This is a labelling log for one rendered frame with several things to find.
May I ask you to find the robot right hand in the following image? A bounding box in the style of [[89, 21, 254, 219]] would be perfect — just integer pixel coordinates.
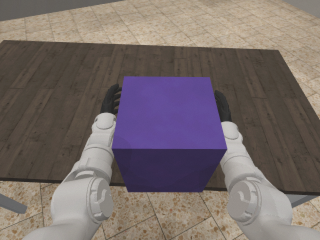
[[214, 90, 232, 123]]

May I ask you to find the right robot forearm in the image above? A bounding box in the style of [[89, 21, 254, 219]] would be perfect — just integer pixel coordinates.
[[220, 121, 278, 194]]

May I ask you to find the left robot upper arm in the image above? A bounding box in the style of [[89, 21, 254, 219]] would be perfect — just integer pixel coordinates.
[[21, 176, 114, 240]]

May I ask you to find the table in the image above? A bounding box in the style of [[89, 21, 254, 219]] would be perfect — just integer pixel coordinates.
[[0, 40, 320, 214]]

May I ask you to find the right robot upper arm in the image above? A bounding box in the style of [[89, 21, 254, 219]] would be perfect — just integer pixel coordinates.
[[226, 180, 320, 240]]

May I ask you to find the carton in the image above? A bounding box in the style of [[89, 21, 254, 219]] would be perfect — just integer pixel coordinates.
[[111, 76, 228, 193]]

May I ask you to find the robot left hand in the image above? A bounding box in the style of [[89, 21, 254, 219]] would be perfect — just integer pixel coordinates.
[[100, 83, 122, 115]]

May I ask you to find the left robot forearm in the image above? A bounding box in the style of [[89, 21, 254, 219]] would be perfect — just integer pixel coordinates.
[[50, 112, 117, 219]]

